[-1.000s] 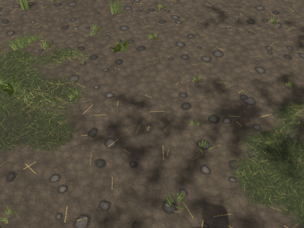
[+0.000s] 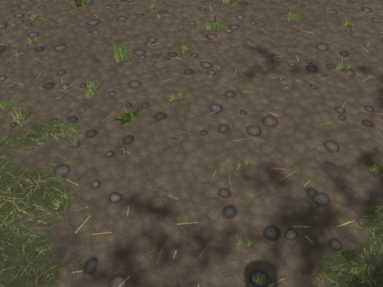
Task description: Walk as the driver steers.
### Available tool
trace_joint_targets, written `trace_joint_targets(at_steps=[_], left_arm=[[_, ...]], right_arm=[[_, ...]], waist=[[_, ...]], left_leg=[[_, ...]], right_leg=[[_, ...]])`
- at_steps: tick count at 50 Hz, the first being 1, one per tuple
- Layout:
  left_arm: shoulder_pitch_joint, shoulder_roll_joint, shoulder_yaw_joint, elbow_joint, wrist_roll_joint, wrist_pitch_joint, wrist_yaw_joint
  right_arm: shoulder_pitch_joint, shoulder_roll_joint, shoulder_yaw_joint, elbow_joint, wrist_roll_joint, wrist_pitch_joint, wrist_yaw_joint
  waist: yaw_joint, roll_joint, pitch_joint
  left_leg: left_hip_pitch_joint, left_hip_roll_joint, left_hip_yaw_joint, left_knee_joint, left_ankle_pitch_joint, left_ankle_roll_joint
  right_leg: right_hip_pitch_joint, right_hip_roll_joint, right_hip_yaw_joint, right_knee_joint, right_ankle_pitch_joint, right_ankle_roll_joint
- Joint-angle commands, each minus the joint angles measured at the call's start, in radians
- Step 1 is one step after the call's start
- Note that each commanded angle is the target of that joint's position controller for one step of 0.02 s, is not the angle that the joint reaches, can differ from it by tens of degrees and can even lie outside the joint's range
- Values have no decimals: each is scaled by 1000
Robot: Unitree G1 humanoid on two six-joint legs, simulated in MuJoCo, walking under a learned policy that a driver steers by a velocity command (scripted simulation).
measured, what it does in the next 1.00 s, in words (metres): walks ahead, turning left: right foot, then left foot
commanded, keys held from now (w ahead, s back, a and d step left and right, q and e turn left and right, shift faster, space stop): w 0.10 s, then w+q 0.88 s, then w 0.02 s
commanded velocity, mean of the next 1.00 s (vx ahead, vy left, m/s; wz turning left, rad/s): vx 0.50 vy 0.00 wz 0.40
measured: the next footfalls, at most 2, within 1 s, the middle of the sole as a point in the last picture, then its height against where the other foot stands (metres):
right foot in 0.28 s outside the picture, level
left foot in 0.84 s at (150, 280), level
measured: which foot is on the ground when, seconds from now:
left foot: down 0.00-0.30, up 0.32-0.82, down 0.84-1.00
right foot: up 0.00-0.26, down 0.28-0.86, up 0.88-1.00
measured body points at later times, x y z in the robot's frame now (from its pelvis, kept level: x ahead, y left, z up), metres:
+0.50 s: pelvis +0.27 -0.07 +0.00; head +0.29 -0.08 +0.45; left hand +0.29 +0.20 -0.12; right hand +0.39 -0.33 -0.13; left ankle +0.25 +0.09 -0.65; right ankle +0.29 -0.17 -0.74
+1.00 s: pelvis +0.50 +0.06 -0.01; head +0.52 +0.09 +0.44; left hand +0.49 +0.37 -0.13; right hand +0.71 -0.13 -0.12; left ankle +0.51 +0.13 -0.74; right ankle +0.52 -0.13 -0.65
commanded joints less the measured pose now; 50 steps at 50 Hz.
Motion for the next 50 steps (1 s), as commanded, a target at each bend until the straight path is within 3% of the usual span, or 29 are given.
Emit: trace_joint_targets(at_steps=[1, 5, 9, 12, 13, 14, 15, 16, 17, 18, 19, 20, 22, 25, 29, 32, 36, 37, 39, 40, 41, 42, 43, 44, 45, 46, 47, 48, 50], left_arm=[[33, 43, 12, -42, 12, 5, 7], [-126, 29, 6, -83, 3, -6, -5], [-245, 40, 4, -127, -8, -18, -27], [-203, 82, 18, -130, -9, -37, -39], [-128, 105, 31, -111, -8, -42, -37], [29, 156, 57, -68, -5, -47, -30], [226, 245, 80, -40, 9, -47, -20], [279, 297, 92, -18, 19, -35, -27], [246, 181, 64, -39, 24, -38, -28], [163, 128, 47, -56, 18, -41, -26], [80, 106, 36, -66, 15, -40, -29], [35, 84, 32, -65, 15, -39, -32], [12, 60, 29, -49, 23, -41, -31], [42, 92, 43, -22, 26, -44, -19], [64, 122, 54, -6, 29, -32, -2], [90, 144, 61, 1, 22, -23, 8], [141, 165, 70, 20, 5, -1, 10], [140, 173, 73, 21, 0, 5, 10], [115, 203, 81, 12, -6, 16, 11], [102, 219, 85, 7, -10, 23, 14], [78, 228, 87, 0, -14, 32, 15], [78, 217, 81, -10, -11, 32, 17], [111, 102, 48, -50, 31, 19, 11], [140, 62, 25, -98, 10, -29, -3], [-1, 142, 45, -125, -30, -58, -12], [-29, 141, 43, -137, -37, -70, -14], [-20, 135, 45, -117, -12, -70, -3], [-5, 149, 56, -111, 7, -59, 2], [24, 138, 61, -115, 14, -30, -2]], right_arm=[[-40, -134, -22, -56, 2, -17, -20], [39, -160, -26, -39, 17, -4, -34], [113, -163, -29, -16, 29, 14, -37], [100, -183, -39, -20, 31, 30, -44], [82, -183, -39, -26, 29, 35, -46], [67, -154, -29, -38, 20, 35, -44], [51, -97, -8, -77, 0, 31, -42], [177, 21, 20, -87, 26, 11, -39], [145, -105, -9, -75, 50, 1, -41], [65, -155, -27, -99, 60, 0, -43], [30, -142, -30, -105, 53, 7, -48], [13, -126, -36, -110, 40, 15, -50], [34, -86, -41, -112, 42, 42, -43], [-8, -65, -45, -148, 38, 66, -39], [-114, -61, -46, -200, 31, 68, -27], [-224, -51, -39, -242, 25, 64, -7], [-332, -49, -34, -303, 29, 64, 18], [-343, -54, -36, -316, 30, 65, 23], [-317, -80, -50, -331, 30, 68, 29], [-258, -105, -64, -324, 32, 71, 29], [-129, -143, -88, -294, 35, 72, 26], [43, -216, -127, -245, 35, 75, 10], [107, -326, -151, -225, 36, 81, -13], [89, -349, -140, -269, 22, 60, -4], [93, -259, -116, -261, 15, 46, 5], [46, -217, -103, -260, 21, 37, 5], [-40, -184, -93, -279, 26, 34, 5], [-97, -150, -82, -295, 23, 33, 3], [-115, -139, -76, -306, 15, 29, -6]], waist=[[46, 74, 54], [-11, 78, 54], [-48, 88, 81], [-1, 114, 59], [46, 120, 23], [114, 102, -75], [185, -18, -250], [122, -316, -360], [140, -192, -309], [125, -119, -191], [91, -44, -130], [66, -36, -75], [30, -69, -33], [21, -35, 7], [38, -17, 41], [74, -7, 72], [103, -6, 106], [99, -12, 105], [60, -42, 64], [20, -62, 18], [-57, -56, -51], [-136, -12, -141], [-90, 230, -190], [-34, 287, -370], [-90, 150, -296], [-59, 127, -179], [-7, 39, -121], [31, 46, -88], [63, 68, -80]], left_leg=[[-97, 283, -214, -203, 68, 172], [-14, 266, -163, -185, 83, 126], [75, 299, -212, -120, 42, 121], [119, 331, -269, -33, 56, 98], [110, 311, -263, 43, 142, 81], [53, 249, -223, 225, 231, 53], [-136, 160, -148, 560, 33, 10], [-508, 24, -101, 871, -428, -40], [-590, 80, -226, 1011, -423, -31], [-622, 123, -220, 1031, -323, -20], [-573, 168, -200, 1005, -235, -27], [-543, 195, -197, 955, -176, -32], [-469, 221, -179, 913, -119, -39], [-525, 229, -177, 873, -50, -51], [-581, 223, -172, 677, 91, -64], [-569, 218, -109, 532, 165, -56], [-584, 207, -48, 425, 103, -27], [-568, 196, -29, 408, 62, -15], [-454, 141, 30, 390, -34, 21], [-357, 98, 61, 390, -81, 42], [-183, 47, 85, 339, -65, 72], [102, 26, 37, 282, -14, 112], [378, 266, -366, 242, -12, 202], [566, 441, -918, 47, -194, 375], [537, 420, -838, -13, -162, 305], [410, 384, -675, -1, -80, 263], [254, 333, -553, 3, 6, 222], [134, 296, -472, -9, 97, 200], [32, 268, -415, -47, 186, 199]], right_leg=[[-27, -43, 3, -145, 156, 27], [5, 2, -35, -427, 306, 36], [34, 40, -34, -571, 251, 41], [147, 66, -29, -652, 150, 19], [255, 87, -47, -678, 116, 5], [473, 75, -36, -678, 115, -27], [775, -127, 164, -662, 112, -93], [1062, -324, 584, -774, -58, -223], [991, -301, 621, -826, -135, -195], [864, -277, 452, -833, -80, -152], [732, -234, 328, -863, 19, -133], [639, -196, 235, -901, 70, -123], [543, -142, 93, -953, 150, -111], [526, -145, -14, -980, 276, -131], [561, -146, -113, -1003, 289, -129], [594, -151, -180, -1007, 277, -118], [707, -183, -232, -962, 312, -102], [730, -189, -245, -936, 360, -94], [747, -189, -278, -832, 646, -74], [746, -184, -292, -730, 813, -63], [711, -159, -315, -550, 907, -44], [556, -114, -323, -295, 781, -2], [187, -2, -309, 63, 8, 49], [-64, 159, -54, 290, -419, 65], [-177, 110, 40, 319, -338, 41], [-197, 68, 26, 249, -240, 16], [-125, 21, 28, 167, -161, 15], [-48, -5, 29, 93, -120, 21], [31, -20, 22, 26, -74, 42]])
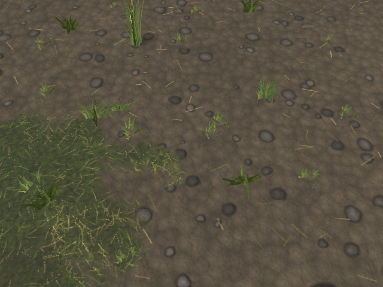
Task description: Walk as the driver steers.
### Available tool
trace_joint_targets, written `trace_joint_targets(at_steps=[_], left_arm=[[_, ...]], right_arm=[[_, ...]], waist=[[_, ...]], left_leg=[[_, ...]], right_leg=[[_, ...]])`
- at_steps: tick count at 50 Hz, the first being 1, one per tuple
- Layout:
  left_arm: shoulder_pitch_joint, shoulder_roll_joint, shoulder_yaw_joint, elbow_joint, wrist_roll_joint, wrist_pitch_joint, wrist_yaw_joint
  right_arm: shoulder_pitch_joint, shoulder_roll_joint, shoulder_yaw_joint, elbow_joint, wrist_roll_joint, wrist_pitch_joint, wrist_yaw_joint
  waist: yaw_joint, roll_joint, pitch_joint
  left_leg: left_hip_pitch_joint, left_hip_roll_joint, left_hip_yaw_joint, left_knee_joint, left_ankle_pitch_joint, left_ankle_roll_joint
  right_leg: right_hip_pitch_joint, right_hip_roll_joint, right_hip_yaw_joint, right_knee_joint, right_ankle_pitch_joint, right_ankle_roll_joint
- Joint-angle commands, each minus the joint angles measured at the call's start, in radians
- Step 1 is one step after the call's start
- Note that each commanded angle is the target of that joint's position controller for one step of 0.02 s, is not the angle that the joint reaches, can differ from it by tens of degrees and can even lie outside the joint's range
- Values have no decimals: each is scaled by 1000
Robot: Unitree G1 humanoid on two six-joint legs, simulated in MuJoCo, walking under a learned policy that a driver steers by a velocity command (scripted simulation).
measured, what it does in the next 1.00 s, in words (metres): walks ahead: right foot, then left foot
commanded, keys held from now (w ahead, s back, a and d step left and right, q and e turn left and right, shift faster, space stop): w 0.68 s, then e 0.32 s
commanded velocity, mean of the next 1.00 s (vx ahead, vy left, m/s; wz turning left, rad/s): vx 0.43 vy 0.00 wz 0.04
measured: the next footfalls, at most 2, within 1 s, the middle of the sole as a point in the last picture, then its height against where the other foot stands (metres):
right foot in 0.40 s outside the picture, level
left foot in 0.90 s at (162, 226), level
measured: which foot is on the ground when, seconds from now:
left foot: down 0.00-0.40, up 0.42-0.88, down 0.90-1.00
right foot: up 0.00-0.38, down 0.40-0.90, up 0.92-1.00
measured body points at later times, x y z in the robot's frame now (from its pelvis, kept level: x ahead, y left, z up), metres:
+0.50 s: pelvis +0.29 -0.05 -0.01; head +0.32 -0.05 +0.44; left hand +0.45 +0.22 -0.10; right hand +0.34 -0.32 -0.14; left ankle +0.12 +0.06 -0.64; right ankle +0.38 -0.13 -0.73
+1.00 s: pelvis +0.51 +0.00 -0.01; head +0.56 +0.02 +0.44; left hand +0.55 +0.28 -0.14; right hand +0.73 -0.24 -0.09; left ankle +0.62 +0.11 -0.73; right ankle +0.41 -0.13 -0.67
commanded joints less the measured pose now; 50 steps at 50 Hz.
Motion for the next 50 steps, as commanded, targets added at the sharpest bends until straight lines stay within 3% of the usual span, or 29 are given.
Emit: trace_joint_targets(at_steps=[1, 4, 8, 11, 14, 17, 18, 19, 20, 21, 22, 23, 24, 25, 26, 27, 30, 34, 37, 41, 43, 44, 45, 46, 47, 48, 49, 50], left_arm=[[61, 91, 29, -53, 17, 12, 1], [-30, 65, 20, -83, 25, 24, 4], [-154, 45, 9, -115, 13, 16, -10], [-234, 45, 3, -140, 5, 8, -26], [-290, 52, -1, -169, 3, -5, -45], [-259, 65, 1, -175, 2, -13, -59], [-209, 81, 8, -165, 2, -14, -58], [-110, 106, 22, -139, 4, -14, -52], [49, 146, 38, -100, 10, -13, -46], [230, 214, 49, -77, 24, -9, -38], [280, 226, 55, -40, 19, -4, -48], [255, 135, 33, -46, -5, 0, -47], [168, 103, 21, -60, -7, 7, -41], [101, 96, 14, -73, 4, 12, -41], [67, 81, 8, -78, 12, 12, -44], [57, 76, 4, -76, 22, 8, -45], [71, 90, 7, -53, 12, -1, -45], [121, 124, 15, -27, 6, 12, -28], [172, 125, 12, 0, 0, 29, -18], [221, 144, 17, 22, -10, 60, -6], [191, 157, 25, 9, -15, 72, 4], [155, 156, 26, -4, -17, 76, 9], [149, 131, 20, -22, -12, 74, 9], [158, 61, -2, -64, 13, 67, 7], [342, 11, -22, -46, -1, 65, 3], [342, 121, 5, -24, -15, 77, 2], [252, 142, 18, -47, -24, 95, 6], [214, 129, 21, -52, -20, 118, 16]], right_arm=[[-18, -107, -21, -81, -2, -29, -15], [51, -124, -22, -51, -2, -32, -35], [110, -124, -16, -23, 0, -27, -47], [148, -133, -14, 2, 1, -28, -48], [193, -136, -14, 30, 1, -19, -52], [188, -149, -18, 40, 1, -6, -59], [169, -160, -20, 36, 0, -4, -60], [147, -166, -20, 30, -1, 0, -58], [122, -153, -11, 19, -7, -1, -55], [151, -101, 10, 2, -30, -6, -52], [301, -12, 33, 19, 1, -23, -42], [222, -119, 17, 23, 16, -35, -39], [104, -152, 7, -11, 25, -41, -36], [49, -140, 9, -22, 14, -43, -38], [33, -129, 4, -25, -1, -41, -40], [59, -113, 3, -22, -3, -34, -40], [76, -73, 9, -17, -5, -15, -46], [-59, -59, 16, -57, -13, -17, -47], [-162, -32, 25, -83, -21, -31, -40], [-246, -55, 19, -112, -16, -42, -26], [-208, -97, 5, -108, -22, -48, -25], [-138, -115, -4, -86, -27, -52, -28], [-56, -160, -17, -66, -38, -58, -37], [56, -234, -30, -64, -64, -55, -51], [62, -223, -24, -73, -55, -32, -48], [40, -159, -12, -96, -36, -12, -47], [-19, -123, -1, -101, -23, 0, -52], [-79, -101, 7, -96, -19, 9, -56]], waist=[[39, 46, -126], [8, 59, -88], [-48, 94, -55], [-82, 102, -13], [-100, 93, 10], [-68, 110, -3], [-39, 123, -33], [18, 127, -98], [94, 111, -207], [136, -31, -367], [70, -322, -468], [107, -183, -364], [99, -94, -208], [67, -2, -127], [39, 13, -84], [10, -17, -86], [-12, -49, -76], [21, -32, -48], [49, -33, -33], [67, -69, -49], [31, -91, -75], [-10, -89, -106], [-39, -50, -176], [-62, 113, -323], [-11, 331, -497], [-33, 217, -503], [-27, 170, -374], [-7, 129, -278]], left_leg=[[171, 261, -317, -256, 291, 186], [161, 237, -240, -278, 372, 165], [194, 212, -198, -285, 270, 109], [241, 242, -223, -286, 188, 106], [363, 294, -257, -232, 247, 112], [423, 320, -266, -170, 395, 89], [418, 308, -253, -121, 549, 76], [399, 276, -225, -18, 729, 61], [306, 226, -187, 165, 741, 32], [78, 139, -147, 485, 378, -3], [-270, -16, -148, 785, -390, -60], [-385, 48, -207, 870, -387, -50], [-426, 101, -161, 851, -283, -47], [-385, 149, -123, 800, -200, -53], [-353, 178, -111, 741, -154, -59], [-298, 203, -111, 705, -127, -63], [-281, 224, -82, 609, -89, -89], [-351, 233, -61, 389, 112, -115], [-244, 171, -25, 177, 239, -121], [-193, 107, -38, 50, 250, -115], [-132, 100, -62, -14, 205, -93], [-34, 95, -51, -70, 254, -75], [143, 149, -70, -87, 456, -41], [464, 375, -246, 20, 899, 46], [673, 600, -476, 49, 1015, 204], [589, 547, -465, 0, 760, 191], [481, 495, -373, -46, 545, 158], [347, 448, -310, -100, 368, 135]], right_leg=[[-130, -47, 20, -83, 90, 19], [-182, -33, -3, -247, 238, 46], [-171, 3, -12, -511, 458, 34], [-175, 22, -19, -619, 501, 18], [-239, 36, -21, -672, 430, -11], [-177, 61, -39, -714, 320, -49], [-83, 89, -62, -720, 284, -66], [74, 124, -93, -740, 295, -91], [322, 83, -58, -725, 355, -135], [649, -122, 184, -688, 383, -217], [915, -311, 644, -820, 180, -357], [852, -278, 659, -887, 5, -308], [695, -244, 504, -912, 26, -263], [539, -205, 398, -943, 134, -244], [441, -169, 332, -970, 219, -238], [386, -144, 285, -995, 268, -233], [321, -117, 183, -1048, 376, -248], [344, -93, 93, -1076, 451, -229], [318, -39, 20, -1019, 670, -185], [396, -60, 75, -900, 687, -167], [427, -74, 138, -815, 654, -141], [415, -53, 142, -744, 649, -118], [349, 9, 118, -615, 585, -80], [115, 106, 62, -323, 202, -25], [-102, 179, 41, -61, -430, 14], [-125, 121, 93, 39, -382, 29], [-197, 90, 50, 69, -305, 45], [-202, 55, 27, 49, -242, 62]])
